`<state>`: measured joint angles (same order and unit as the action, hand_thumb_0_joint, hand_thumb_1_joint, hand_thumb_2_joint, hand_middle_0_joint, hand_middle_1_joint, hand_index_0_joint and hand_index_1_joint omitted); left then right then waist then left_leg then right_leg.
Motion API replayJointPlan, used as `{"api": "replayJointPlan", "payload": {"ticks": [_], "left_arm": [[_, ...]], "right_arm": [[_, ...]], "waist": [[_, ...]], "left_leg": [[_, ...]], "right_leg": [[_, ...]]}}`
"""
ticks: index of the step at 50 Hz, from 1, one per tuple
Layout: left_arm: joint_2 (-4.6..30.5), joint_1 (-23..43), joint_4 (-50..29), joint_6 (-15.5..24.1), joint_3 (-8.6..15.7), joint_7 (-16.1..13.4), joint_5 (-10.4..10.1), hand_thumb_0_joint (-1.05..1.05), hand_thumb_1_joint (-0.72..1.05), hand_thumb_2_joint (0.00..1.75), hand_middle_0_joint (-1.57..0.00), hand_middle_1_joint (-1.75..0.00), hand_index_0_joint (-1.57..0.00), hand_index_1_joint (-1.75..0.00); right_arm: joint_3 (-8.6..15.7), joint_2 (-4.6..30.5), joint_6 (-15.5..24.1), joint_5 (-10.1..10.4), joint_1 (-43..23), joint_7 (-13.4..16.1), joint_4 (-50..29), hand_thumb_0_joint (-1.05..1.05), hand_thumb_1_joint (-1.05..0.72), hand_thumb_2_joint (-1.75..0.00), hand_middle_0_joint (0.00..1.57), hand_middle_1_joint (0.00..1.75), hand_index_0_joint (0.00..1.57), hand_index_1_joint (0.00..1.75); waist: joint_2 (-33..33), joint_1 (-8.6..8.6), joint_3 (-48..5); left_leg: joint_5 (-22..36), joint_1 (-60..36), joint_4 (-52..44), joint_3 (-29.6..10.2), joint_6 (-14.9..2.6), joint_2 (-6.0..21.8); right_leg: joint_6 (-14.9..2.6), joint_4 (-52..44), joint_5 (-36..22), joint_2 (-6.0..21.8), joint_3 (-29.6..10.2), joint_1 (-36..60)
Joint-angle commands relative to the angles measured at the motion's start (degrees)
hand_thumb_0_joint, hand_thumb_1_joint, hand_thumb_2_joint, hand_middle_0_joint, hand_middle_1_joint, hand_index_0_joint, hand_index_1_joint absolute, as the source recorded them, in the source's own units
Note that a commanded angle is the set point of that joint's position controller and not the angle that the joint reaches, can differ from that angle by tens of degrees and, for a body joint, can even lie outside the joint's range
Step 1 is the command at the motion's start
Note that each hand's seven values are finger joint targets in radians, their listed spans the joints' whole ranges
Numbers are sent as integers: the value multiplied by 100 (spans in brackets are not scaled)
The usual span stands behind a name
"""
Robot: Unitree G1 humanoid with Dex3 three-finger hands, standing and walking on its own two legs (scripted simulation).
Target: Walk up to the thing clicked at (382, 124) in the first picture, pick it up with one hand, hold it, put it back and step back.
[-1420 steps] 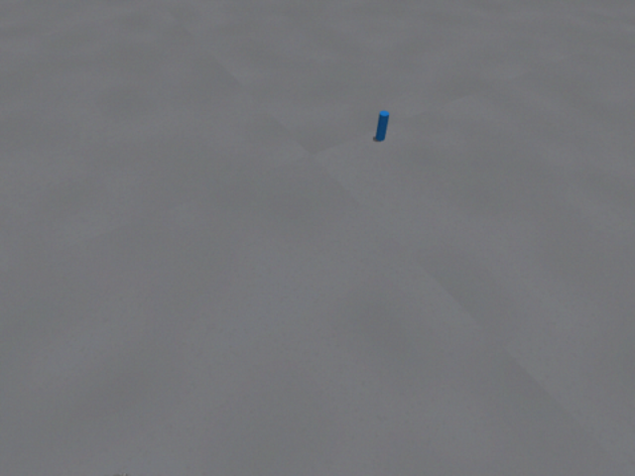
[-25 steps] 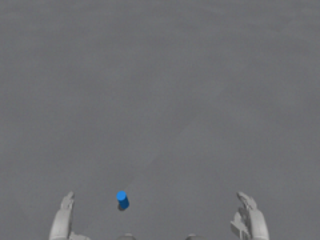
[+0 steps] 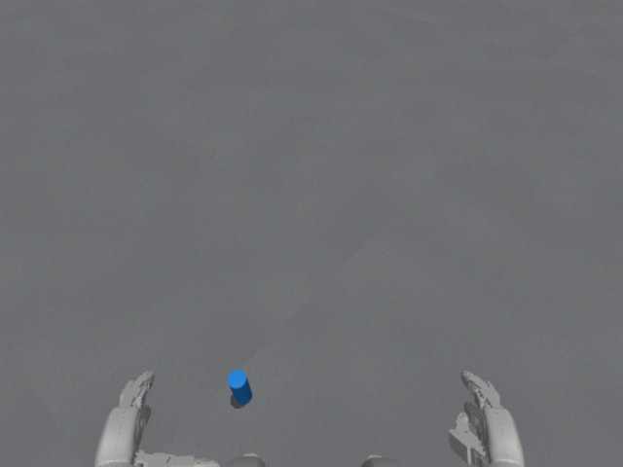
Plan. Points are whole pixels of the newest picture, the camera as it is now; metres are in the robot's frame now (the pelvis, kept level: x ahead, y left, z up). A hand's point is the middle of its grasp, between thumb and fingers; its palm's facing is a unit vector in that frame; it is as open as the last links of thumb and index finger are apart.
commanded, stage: stand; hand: left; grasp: from the side
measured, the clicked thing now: (240, 387) +0.41 +0.19 -0.64
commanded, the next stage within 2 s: none
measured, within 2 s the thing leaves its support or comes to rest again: neither
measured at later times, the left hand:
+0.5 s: hand out of the picture +0.08 +0.25 -0.11, palm faces +0.00 -0.94 -0.35, open 7.5 cm
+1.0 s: hand out of the picture +0.02 +0.25 -0.10, palm faces +0.01 -0.94 -0.35, open 7.4 cm
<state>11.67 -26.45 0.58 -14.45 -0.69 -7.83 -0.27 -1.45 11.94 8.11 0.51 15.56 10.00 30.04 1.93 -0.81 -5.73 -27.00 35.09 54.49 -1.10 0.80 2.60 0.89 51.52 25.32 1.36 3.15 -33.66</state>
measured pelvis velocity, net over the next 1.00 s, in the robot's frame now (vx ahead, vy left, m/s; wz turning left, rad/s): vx -0.01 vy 0.00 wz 0.02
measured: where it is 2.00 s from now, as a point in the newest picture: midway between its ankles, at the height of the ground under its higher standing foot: outside the picture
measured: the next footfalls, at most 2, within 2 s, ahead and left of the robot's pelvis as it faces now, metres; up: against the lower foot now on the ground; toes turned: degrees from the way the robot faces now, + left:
none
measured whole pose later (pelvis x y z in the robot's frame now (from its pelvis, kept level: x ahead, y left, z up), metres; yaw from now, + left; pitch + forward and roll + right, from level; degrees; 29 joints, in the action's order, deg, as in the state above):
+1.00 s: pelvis -0.01 +0.00 +0.06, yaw +1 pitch -4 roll +0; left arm 18.2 -9.4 66.0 0.6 0.2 -0.7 1.8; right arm 1.0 18.1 0.0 -1.6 8.7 0.0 65.2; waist 1.1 0.9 2.3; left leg -10.1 7.9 21.4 -0.2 0.4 0.2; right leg 1.3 22.1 10.6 3.0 3.3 -7.9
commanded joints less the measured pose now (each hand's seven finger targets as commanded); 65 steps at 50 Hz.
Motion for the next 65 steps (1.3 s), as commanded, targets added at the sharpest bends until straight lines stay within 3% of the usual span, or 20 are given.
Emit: {"api": "replayJointPlan", "payload": {"ticks": [1, 5, 6, 7, 9, 12, 14, 17, 19, 24, 27, 32, 37, 44, 48, 50, 56, 63, 65], "left_arm": [[571, 121, -1050, 276, 351, -77, 35, 0, 32, 90, -20, -30, -20, -30], [556, 196, -1088, 269, 330, -76, 31, 0, 64, 90, -20, -30, -20, -30], [1295, 1118, 923, 910, 563, 209, 573, 0, 72, 90, -20, -30, -20, -30], [1395, 960, 1498, 1163, 619, 365, 619, 0, 80, 90, -20, -30, -20, -30], [1493, 944, 1925, 1428, 532, 523, 460, 0, 90, 90, -20, -30, -20, -30], [1406, 1252, 2624, 1526, 491, 600, 301, 0, 90, 90, -20, -30, -20, -30], [1467, 1382, 3077, 1573, 470, 604, 302, 0, 90, 90, -20, -30, -20, -30], [1515, 1643, 3607, 1640, 468, 603, 301, 0, 90, 90, -20, -30, -20, -30], [1504, 1604, 3953, 1663, 444, 600, 267, 0, 90, 90, -20, -30, -20, -30], [1633, 1635, 4701, 1646, 410, 565, 214, 0, 90, 90, -20, -30, -20, -30], [1656, 1663, 5082, 1601, 375, 575, 190, 0, 90, 90, -20, -30, -20, -30], [1730, 1749, 5580, 1597, 323, 577, 192, 0, 90, 90, -20, -30, -20, -30], [1773, 1889, 5910, 1587, 309, 614, 181, 0, 90, 90, -20, -30, -20, -30], [1820, 1946, 6172, 1628, 307, 616, 189, 0, 90, 90, -20, -30, -20, -30], [1823, 2045, 6235, 1607, 298, 625, 186, 0, 90, 90, -20, -30, -20, -30], [1828, 2002, 6252, 1626, 299, 628, 173, 0, 90, 90, -20, -30, -20, -30], [1882, 2070, 6327, 1601, 304, 639, 170, 0, 90, 90, -20, -30, -20, -30], [1888, 2194, 6318, 1633, 309, 648, 132, 0, 90, 90, -20, -30, -20, -30], [1867, 2170, 6352, 1621, 299, 654, 125, 0, 90, 90, -20, -30, -20, -30]], "right_arm": [[327, 680, 296, -19, -329, 107, -926, 0, -90, -90, 20, 30, 20, 30], [312, 668, 291, -15, -338, 104, -906, 0, -90, -90, 20, 30, 20, 30], [498, 1463, -140, -647, -683, -238, 260, 0, -90, -90, 20, 30, 20, 30], [545, 1392, -298, -694, -487, -426, 518, 0, -90, -90, 20, 30, 20, 30], [580, 1416, -404, -546, -547, -597, 607, 0, -90, -90, 20, 30, 20, 30], [595, 1415, -400, -369, -596, -808, 887, 0, -90, -90, 20, 30, 20, 30], [601, 1392, -437, -357, -732, -862, 1075, 0, -90, -90, 20, 30, 20, 30], [586, 1403, -514, -365, -739, -880, 1364, 0, -90, -90, 20, 30, 20, 30], [581, 1455, -522, -357, -735, -882, 1554, 0, -90, -90, 20, 30, 20, 30], [551, 1529, -565, -287, -720, -855, 2021, 0, -90, -90, 20, 30, 20, 30], [523, 1612, -606, -268, -801, -848, 2311, 0, -90, -90, 20, 30, 20, 30], [499, 1685, -640, -225, -829, -850, 2695, 0, -90, -90, 20, 30, 20, 30], [498, 1723, -692, -215, -823, -867, 2959, 0, -90, -90, 20, 30, 20, 30], [462, 1645, -702, -200, -865, -904, 3137, 0, -90, -90, 20, 30, 20, 30], [450, 1687, -722, -197, -886, -903, 3188, 0, -90, -90, 20, 30, 20, 30], [441, 1679, -700, -194, -921, -907, 3200, 0, -90, -90, 20, 30, 20, 30], [429, 1716, -721, -182, -911, -911, 3256, 0, -90, -90, 20, 30, 20, 30], [376, 1741, -685, -183, -920, -903, 3306, 0, -90, -90, 20, 30, 20, 30], [363, 1761, -684, -175, -910, -896, 3334, 0, -90, -90, 20, 30, 20, 30]], "waist": [[-118, -33, -640], [-69, -51, -579], [-623, 183, 237], [-771, 163, -243], [-353, 127, -226], [-118, 215, -285], [-233, 215, -38], [-118, 148, 157], [0, 176, 119], [-171, 161, 189], [-71, 191, 462], [-178, 184, 573], [-86, 134, 868], [-260, 138, 803], [-199, 121, 932], [-197, 148, 730], [-255, 148, 860], [-134, 142, 610], [-119, 144, 654]], "left_leg": [[1259, -411, -867, 96, -93, -200], [1262, -426, -875, 115, -94, -195], [1978, -506, -993, -177, -267, -40], [2094, -761, -940, -51, -379, 11], [2073, -1147, -1154, -209, -488, -13], [1977, -1472, -1545, -351, -481, 50], [1560, -1461, -1835, -389, -444, 57], [1440, -1463, -2151, -394, -416, 53], [1966, -1806, -2243, -441, -406, 126], [2467, -2209, -2692, -468, -326, 206], [2062, -2220, -3150, -556, -278, 266], [2057, -2440, -3471, -505, -236, 281], [1174, -2269, -3880, -561, -191, 286], [1464, -2471, -3851, -488, -175, 266], [1256, -2385, -3882, -470, -160, 256], [1620, -2559, -3832, -477, -184, 309], [1371, -2401, -3879, -458, -166, 290], [1996, -2585, -3860, -416, -156, 373], [1859, -2538, -3916, -400, -147, 355]], "right_leg": [[-115, -815, -1126, -204, 99, 475], [-115, -823, -1143, -194, 76, 444], [-458, -1114, -1407, 356, -430, 1129], [-608, -1059, -1948, 510, -659, 1419], [-631, -1120, -1927, 481, -715, 1336], [-450, -1164, -1674, 409, -524, 1385], [-414, -1443, -1299, 393, -510, 1392], [-384, -1732, -1313, 454, -563, 1611], [-348, -1805, -1725, 457, -506, 1765], [-302, -2216, -2112, 515, -467, 2207], [-259, -2530, -1674, 504, -445, 2315], [-204, -2943, -1679, 576, -468, 2571], [-168, -3219, -1139, 537, -459, 2534], [-141, -3473, -1139, 620, -556, 2551], [-135, -3575, -840, 601, -570, 2400], [-152, -3543, -1229, 647, -584, 2550], [-144, -3639, -808, 628, -597, 2490], [-161, -3548, -1645, 678, -612, 2770], [-137, -3567, -1614, 636, -575, 2764]]}}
